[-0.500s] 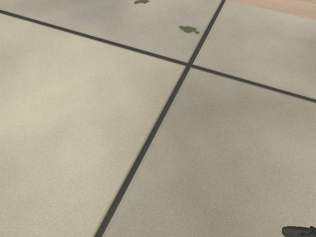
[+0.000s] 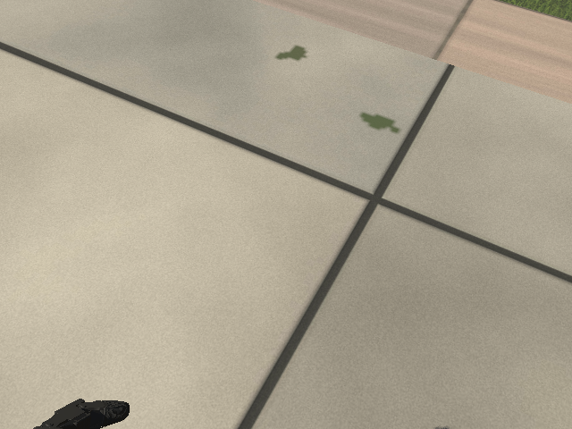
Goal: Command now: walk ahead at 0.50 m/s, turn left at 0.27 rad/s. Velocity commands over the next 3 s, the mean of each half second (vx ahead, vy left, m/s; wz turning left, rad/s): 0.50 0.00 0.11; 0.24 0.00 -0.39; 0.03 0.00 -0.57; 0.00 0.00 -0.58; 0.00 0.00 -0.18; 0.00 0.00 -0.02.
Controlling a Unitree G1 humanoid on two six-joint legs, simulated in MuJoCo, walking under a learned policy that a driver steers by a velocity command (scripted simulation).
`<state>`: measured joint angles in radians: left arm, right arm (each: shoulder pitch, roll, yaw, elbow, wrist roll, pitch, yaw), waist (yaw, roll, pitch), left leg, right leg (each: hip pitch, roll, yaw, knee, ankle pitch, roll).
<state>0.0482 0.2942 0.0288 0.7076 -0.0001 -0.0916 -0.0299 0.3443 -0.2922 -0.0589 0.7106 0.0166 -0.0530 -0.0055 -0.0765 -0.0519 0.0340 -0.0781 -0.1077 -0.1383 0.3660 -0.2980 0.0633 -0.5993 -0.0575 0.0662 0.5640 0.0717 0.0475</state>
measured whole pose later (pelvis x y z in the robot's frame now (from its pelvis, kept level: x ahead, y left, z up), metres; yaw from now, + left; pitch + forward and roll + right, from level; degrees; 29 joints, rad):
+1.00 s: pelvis +0.46 +0.00 +0.00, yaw -13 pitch +1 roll +2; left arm 0.17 0.31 0.07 0.67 -0.01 0.06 -0.01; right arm 0.13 -0.30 -0.07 0.80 0.00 -0.03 -0.01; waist -0.02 -0.02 0.06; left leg -0.20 0.04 0.21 0.39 -0.20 0.01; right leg -0.51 -0.08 -0.01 0.75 -0.24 0.03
